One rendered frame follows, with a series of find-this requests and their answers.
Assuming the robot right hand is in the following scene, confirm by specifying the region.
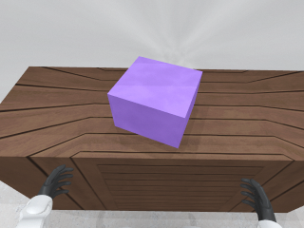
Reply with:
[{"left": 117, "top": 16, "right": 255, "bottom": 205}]
[{"left": 240, "top": 178, "right": 276, "bottom": 222}]

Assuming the carton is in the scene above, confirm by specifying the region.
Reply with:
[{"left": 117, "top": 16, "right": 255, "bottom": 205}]
[{"left": 107, "top": 56, "right": 202, "bottom": 148}]

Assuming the pedestal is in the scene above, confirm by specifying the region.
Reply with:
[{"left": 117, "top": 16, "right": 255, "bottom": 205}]
[{"left": 0, "top": 66, "right": 304, "bottom": 213}]

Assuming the robot left hand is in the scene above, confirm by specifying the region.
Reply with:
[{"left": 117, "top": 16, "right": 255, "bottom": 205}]
[{"left": 37, "top": 164, "right": 74, "bottom": 199}]

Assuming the left robot forearm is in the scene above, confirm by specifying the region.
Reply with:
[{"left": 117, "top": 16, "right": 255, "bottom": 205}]
[{"left": 14, "top": 195, "right": 53, "bottom": 228}]

